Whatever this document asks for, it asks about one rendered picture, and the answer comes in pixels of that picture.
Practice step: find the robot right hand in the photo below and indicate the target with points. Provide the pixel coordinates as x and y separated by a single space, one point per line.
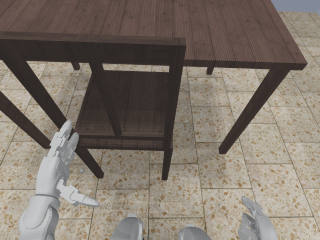
261 228

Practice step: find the robot right thigh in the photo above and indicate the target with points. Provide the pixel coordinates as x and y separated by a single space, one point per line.
192 233

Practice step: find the left robot forearm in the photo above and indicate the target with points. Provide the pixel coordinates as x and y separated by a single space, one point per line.
39 220

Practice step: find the table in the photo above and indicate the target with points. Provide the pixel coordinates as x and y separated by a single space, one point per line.
243 34

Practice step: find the robot left hand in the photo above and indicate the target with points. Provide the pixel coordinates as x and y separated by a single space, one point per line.
55 164

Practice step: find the left robot shin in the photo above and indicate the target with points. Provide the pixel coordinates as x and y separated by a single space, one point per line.
131 215

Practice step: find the chair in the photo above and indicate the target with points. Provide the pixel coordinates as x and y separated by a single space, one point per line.
121 110

